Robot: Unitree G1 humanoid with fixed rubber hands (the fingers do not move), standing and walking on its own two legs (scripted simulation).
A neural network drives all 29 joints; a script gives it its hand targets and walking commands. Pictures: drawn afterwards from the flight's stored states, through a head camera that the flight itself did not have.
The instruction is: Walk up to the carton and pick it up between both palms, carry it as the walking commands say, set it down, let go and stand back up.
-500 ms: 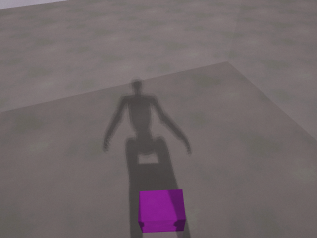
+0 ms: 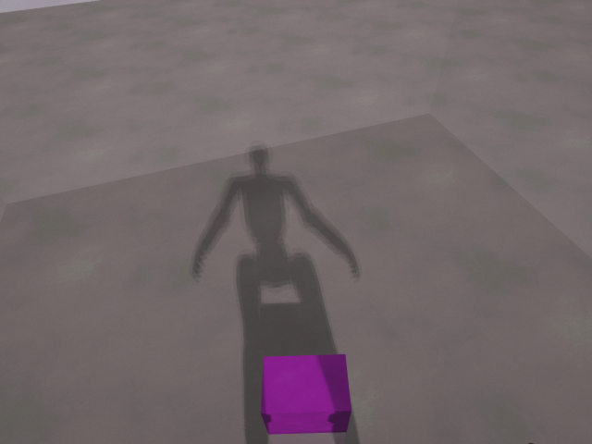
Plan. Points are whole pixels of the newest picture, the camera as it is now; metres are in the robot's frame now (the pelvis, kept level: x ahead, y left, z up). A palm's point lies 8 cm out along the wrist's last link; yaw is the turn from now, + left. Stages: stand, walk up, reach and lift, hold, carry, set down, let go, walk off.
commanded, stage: walk up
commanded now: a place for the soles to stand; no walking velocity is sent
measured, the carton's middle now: (305, 395) +0.42 +0.02 -0.67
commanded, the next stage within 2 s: reach and lift in 0.26 s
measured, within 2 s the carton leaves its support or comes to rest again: neither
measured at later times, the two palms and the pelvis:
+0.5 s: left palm out of the picture +0.15 +0.29 -0.10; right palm out of the picture +0.15 -0.29 -0.10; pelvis -0.01 -0.01 -0.01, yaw +1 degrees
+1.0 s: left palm (140, 396) +0.26 +0.29 -0.14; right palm (470, 394) +0.25 -0.25 -0.16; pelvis -0.04 +0.00 -0.07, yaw +0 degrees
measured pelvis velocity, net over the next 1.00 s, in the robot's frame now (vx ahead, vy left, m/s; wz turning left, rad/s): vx -0.04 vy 0.00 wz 0.00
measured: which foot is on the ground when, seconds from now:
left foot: down 0.00-1.00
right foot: down 0.00-1.00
